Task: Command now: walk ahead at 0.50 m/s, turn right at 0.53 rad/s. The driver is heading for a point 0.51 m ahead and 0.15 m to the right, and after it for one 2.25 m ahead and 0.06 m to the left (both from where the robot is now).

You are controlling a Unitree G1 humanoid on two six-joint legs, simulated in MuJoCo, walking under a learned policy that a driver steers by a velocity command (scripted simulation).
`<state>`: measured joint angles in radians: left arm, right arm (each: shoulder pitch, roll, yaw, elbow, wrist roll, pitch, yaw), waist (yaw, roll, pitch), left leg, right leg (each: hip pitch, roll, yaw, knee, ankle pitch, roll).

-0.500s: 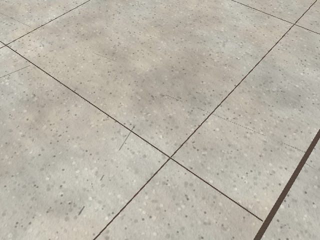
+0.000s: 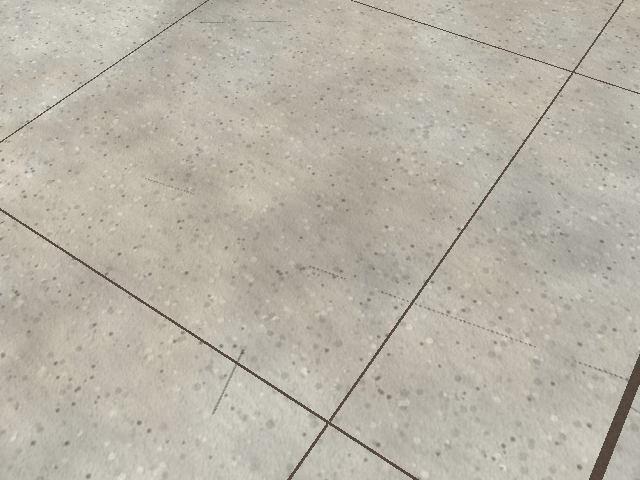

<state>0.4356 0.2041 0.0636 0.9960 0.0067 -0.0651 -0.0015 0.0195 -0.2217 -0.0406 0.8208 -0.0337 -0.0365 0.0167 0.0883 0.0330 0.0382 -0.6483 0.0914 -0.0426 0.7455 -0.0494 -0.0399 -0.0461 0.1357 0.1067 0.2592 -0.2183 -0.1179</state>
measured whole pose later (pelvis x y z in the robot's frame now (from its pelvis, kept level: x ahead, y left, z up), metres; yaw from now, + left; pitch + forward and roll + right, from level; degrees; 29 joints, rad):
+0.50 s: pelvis +0.26 +0.03 +0.00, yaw -18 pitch +1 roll +1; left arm 0.12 0.28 0.07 0.77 0.03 0.00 -0.07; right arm 0.39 -0.24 -0.05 0.89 -0.02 -0.10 0.00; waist -0.04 -0.05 0.03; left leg -0.04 -0.01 0.18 0.25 -0.23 0.03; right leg -0.68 -0.06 0.01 0.95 -0.10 -0.04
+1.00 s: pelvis +0.48 -0.11 +0.00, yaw -21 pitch +0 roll +0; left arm 0.35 0.23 0.04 0.91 0.02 -0.09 0.00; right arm 0.27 -0.25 -0.06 0.87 -0.02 0.00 0.04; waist 0.01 0.04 0.03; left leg -0.64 0.09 -0.03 1.02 -0.13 0.03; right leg -0.03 0.07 -0.16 0.23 -0.21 -0.10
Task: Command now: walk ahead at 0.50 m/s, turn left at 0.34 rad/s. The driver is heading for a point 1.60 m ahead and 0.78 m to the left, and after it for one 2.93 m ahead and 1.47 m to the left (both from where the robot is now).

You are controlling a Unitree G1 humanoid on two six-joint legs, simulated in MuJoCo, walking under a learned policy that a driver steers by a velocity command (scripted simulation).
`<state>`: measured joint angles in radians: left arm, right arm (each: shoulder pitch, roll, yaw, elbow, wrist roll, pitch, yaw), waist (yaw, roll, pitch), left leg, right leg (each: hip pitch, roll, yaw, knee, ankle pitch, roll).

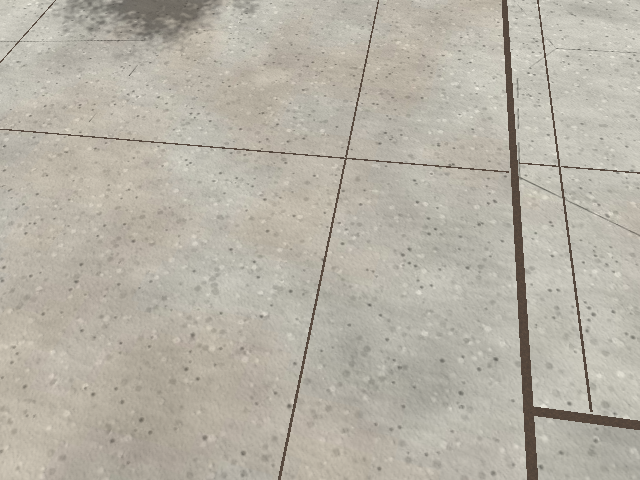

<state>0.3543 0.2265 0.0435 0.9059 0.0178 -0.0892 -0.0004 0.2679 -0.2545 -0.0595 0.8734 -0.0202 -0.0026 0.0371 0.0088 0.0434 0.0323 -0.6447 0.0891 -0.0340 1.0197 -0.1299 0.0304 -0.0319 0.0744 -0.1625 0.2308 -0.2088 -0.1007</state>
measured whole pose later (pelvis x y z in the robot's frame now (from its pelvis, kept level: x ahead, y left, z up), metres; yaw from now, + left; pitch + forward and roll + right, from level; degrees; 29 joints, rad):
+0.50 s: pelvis +0.26 +0.06 +0.00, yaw +17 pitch +1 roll +0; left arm 0.15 0.25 0.03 0.77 0.05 -0.05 -0.01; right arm 0.33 -0.27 -0.07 0.88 0.00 -0.04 0.01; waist -0.02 -0.02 0.04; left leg -0.16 -0.15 -0.01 0.35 -0.19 0.15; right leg -0.60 -0.12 0.04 1.08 -0.27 0.03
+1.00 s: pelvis +0.54 +0.11 +0.00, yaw +35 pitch +1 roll -1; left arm 0.27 0.26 0.03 0.78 0.02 -0.08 0.00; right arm 0.25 -0.32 -0.07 0.76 -0.03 0.00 0.04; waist 0.00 0.06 0.03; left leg -0.55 0.01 -0.03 1.13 -0.29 0.05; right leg -0.20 0.01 -0.11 0.37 -0.19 -0.04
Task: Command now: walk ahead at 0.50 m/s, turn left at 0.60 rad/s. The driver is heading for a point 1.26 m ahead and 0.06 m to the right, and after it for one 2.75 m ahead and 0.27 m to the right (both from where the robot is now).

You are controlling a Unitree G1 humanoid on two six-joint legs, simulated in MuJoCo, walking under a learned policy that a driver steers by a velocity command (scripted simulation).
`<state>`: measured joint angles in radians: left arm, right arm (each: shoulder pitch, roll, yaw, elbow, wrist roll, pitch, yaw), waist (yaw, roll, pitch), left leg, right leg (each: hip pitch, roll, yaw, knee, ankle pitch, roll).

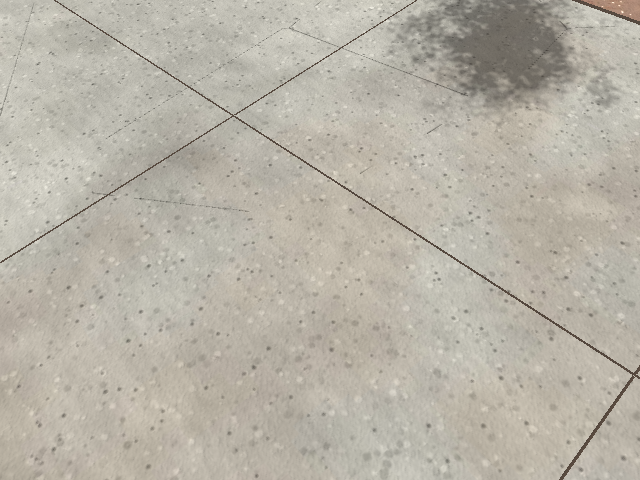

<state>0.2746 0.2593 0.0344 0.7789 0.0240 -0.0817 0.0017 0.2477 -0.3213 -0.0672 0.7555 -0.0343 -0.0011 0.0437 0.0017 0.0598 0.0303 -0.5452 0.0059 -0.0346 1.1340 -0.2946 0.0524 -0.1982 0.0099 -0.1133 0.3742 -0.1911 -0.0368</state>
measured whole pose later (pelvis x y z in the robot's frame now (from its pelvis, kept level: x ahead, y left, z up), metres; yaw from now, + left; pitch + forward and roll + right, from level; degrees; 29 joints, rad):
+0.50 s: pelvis +0.25 +0.07 +0.00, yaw +8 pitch +1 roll +0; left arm 0.28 0.26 0.04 0.83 0.03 -0.03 -0.03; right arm 0.30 -0.24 -0.03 0.84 -0.01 -0.06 0.01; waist 0.01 -0.03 0.03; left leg -0.19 -0.06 0.05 0.35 -0.18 0.09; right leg -0.50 -0.10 -0.01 1.07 -0.30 -0.02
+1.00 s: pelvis +0.53 +0.05 +0.00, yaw +8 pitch +0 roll +0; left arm 0.26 0.24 0.05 0.89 0.02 -0.06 -0.01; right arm 0.29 -0.26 -0.04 0.91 -0.03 -0.06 0.01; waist -0.01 0.03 0.05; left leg -0.41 0.03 -0.01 1.12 -0.31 0.07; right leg -0.25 0.04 -0.10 0.42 -0.17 -0.08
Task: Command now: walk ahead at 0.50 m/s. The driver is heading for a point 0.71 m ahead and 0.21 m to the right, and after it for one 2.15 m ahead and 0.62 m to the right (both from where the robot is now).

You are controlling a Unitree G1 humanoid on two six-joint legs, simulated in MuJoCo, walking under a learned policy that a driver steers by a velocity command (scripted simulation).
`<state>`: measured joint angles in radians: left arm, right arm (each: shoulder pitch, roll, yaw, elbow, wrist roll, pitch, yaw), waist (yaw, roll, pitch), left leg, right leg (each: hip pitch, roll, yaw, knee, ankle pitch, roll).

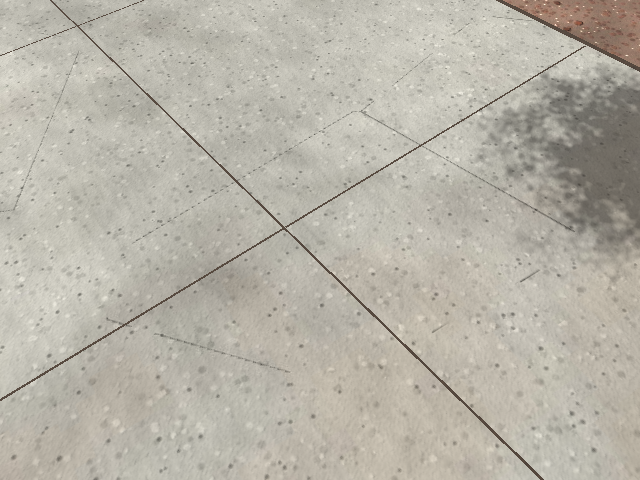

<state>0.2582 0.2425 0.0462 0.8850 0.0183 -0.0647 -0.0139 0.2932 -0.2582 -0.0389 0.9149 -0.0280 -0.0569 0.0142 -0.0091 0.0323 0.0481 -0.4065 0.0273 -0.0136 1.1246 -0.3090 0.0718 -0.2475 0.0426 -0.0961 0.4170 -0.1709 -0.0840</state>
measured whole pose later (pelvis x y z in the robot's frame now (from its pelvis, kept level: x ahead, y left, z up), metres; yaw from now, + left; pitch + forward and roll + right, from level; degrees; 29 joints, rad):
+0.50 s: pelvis +0.27 +0.05 +0.00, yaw -4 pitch +0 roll -1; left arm 0.35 0.23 0.05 0.99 0.01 -0.05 0.00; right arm 0.16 -0.23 -0.04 0.89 -0.03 -0.08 0.00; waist 0.03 -0.03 0.05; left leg -0.29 -0.01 0.14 0.46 -0.17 0.07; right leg -0.32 -0.01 0.00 1.10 -0.35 -0.09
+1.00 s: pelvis +0.52 -0.01 -0.02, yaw -20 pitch +0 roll +0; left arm 0.10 0.24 0.07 0.85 0.03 -0.02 -0.03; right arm 0.35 -0.22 -0.05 0.96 -0.02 -0.06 -0.01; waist -0.02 0.01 0.07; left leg -0.19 0.07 0.14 1.15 -0.43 0.00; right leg -0.41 0.09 -0.12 0.62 -0.22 -0.16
